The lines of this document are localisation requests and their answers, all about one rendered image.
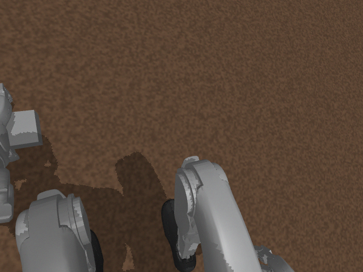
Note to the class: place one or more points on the right robot foot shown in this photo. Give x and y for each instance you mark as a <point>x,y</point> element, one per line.
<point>171,233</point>

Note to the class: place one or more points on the left robot arm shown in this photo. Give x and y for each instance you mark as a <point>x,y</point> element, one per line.
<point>6,188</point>

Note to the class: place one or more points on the left robot foot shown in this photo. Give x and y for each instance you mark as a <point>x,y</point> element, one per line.
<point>97,252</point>

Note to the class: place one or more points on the right robot hand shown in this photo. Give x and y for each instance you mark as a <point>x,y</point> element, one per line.
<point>275,262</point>

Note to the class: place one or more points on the small box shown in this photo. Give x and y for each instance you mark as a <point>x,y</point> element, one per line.
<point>24,129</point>

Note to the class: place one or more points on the left robot hand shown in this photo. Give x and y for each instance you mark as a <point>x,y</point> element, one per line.
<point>5,115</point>

